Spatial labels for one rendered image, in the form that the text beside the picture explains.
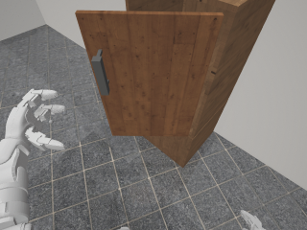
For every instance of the robot left forearm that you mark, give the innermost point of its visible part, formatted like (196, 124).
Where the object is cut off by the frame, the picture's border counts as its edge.
(14, 182)

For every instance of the robot left hand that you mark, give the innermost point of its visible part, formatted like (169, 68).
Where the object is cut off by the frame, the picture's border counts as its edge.
(21, 120)

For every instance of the handle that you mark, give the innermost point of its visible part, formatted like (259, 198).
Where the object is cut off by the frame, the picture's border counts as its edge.
(100, 73)

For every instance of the cupboard door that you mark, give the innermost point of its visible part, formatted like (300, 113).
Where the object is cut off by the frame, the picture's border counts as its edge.
(156, 63)

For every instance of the robot right hand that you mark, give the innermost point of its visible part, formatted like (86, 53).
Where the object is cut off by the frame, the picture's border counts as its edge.
(253, 222)

